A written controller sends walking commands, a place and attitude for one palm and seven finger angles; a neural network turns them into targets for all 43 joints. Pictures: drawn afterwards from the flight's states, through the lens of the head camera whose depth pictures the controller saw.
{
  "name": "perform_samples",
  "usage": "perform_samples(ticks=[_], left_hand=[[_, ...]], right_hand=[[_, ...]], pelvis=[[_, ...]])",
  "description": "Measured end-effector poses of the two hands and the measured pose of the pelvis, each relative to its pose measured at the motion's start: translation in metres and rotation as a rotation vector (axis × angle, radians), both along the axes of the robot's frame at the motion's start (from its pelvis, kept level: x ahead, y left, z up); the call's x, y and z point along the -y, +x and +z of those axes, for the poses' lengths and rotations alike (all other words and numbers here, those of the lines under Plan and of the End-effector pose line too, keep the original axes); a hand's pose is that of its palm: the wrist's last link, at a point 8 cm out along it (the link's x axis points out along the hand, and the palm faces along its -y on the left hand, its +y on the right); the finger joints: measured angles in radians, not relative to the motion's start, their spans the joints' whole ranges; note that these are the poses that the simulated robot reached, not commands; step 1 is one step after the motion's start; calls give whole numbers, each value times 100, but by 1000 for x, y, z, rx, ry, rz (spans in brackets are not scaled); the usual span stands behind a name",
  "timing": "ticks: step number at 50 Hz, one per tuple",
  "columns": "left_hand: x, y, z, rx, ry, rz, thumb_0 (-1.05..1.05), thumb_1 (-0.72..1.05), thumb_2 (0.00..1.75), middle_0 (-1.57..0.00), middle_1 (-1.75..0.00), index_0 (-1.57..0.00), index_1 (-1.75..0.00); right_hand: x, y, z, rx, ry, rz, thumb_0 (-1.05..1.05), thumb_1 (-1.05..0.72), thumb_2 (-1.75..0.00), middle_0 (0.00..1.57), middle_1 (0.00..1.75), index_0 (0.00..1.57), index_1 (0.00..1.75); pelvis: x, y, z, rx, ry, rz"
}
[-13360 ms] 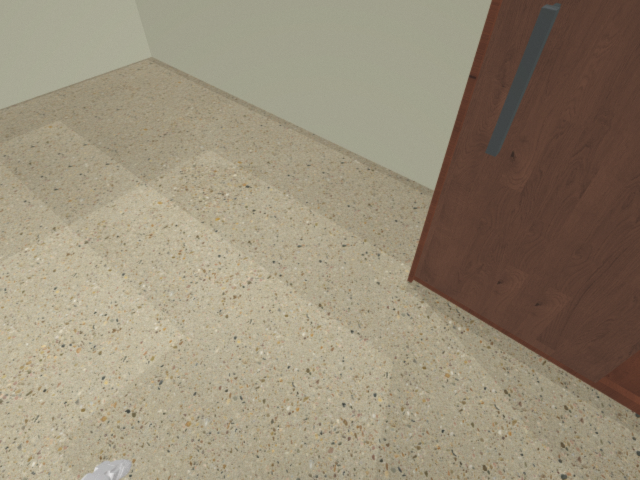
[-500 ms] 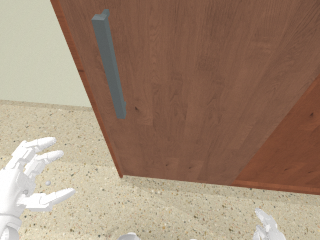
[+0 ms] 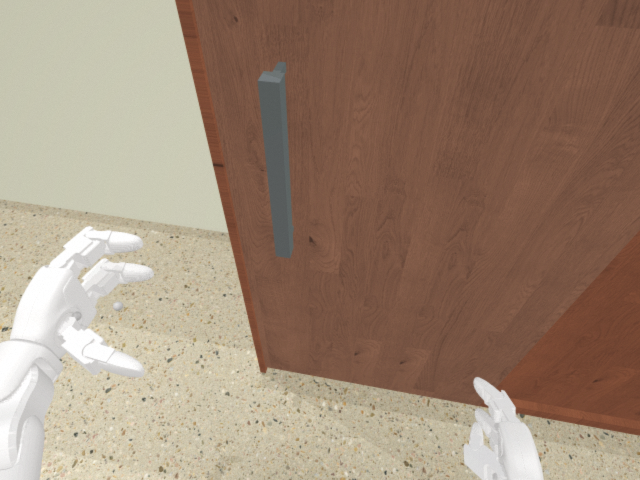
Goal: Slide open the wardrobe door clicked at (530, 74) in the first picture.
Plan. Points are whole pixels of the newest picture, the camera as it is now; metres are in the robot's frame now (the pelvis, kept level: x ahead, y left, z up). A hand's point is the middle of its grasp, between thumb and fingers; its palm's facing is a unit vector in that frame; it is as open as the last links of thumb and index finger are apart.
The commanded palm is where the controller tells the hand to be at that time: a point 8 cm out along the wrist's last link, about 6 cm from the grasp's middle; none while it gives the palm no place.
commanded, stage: raise the hand with hooked fingers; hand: left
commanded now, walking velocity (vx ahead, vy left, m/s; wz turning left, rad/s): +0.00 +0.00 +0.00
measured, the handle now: (282, 173) +0.52 +0.13 +0.10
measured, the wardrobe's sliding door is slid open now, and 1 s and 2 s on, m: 0.00 0.00 0.00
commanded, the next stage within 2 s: move the hooked fingers beside the handle in 0.64 s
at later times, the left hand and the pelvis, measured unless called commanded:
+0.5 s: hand (125, 273) +0.28 +0.25 +0.14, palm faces +0.06 -1.00 -0.05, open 14.0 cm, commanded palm +0.25 +0.30 +0.15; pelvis +0.00 -0.02 +0.01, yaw -1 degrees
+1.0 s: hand (145, 270) +0.29 +0.23 +0.14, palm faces +0.04 -1.00 -0.04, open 14.0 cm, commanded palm +0.26 +0.28 +0.14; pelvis -0.02 -0.03 +0.01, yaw -1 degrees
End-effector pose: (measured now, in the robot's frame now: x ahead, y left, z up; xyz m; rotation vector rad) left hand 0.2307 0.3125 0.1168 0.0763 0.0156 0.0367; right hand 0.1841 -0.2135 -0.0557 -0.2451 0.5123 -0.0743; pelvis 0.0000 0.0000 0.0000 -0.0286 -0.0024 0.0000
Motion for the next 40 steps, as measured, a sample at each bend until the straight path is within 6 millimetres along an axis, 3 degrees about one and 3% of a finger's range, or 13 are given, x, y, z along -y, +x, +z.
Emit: perform_samples(ticks=[6,13,18,23,40], left_hand=[[-14,15,25,70,-3,23,-1,-49,30,-30,-120,-30,-120],[-11,30,24,-12,-15,-9,-1,-50,30,-30,-120,-30,-120],[5,29,20,-12,-28,-39,-1,-50,30,-30,-120,-30,-120],[7,25,23,34,-27,9,-1,-50,30,-30,-120,-30,-120],[23,13,27,35,-24,8,-1,-50,30,-30,-120,-30,-120]], right_hand=[[7,-6,1,-39,-14,-13,2,-90,-90,20,30,20,30],[29,-17,0,-74,-25,-70,2,-90,-90,20,30,20,30],[42,-23,2,-72,-30,-105,2,-90,-90,20,30,20,30],[50,-27,3,-71,-37,-114,2,-90,-90,20,30,20,30],[58,-32,-1,-42,-7,-120,2,-90,-90,20,30,20,30]], pelvis=[[3,2,5,13,2,2],[6,2,8,10,6,-7],[9,3,9,10,12,-19],[15,2,9,20,16,-20],[28,-9,7,34,22,-22]])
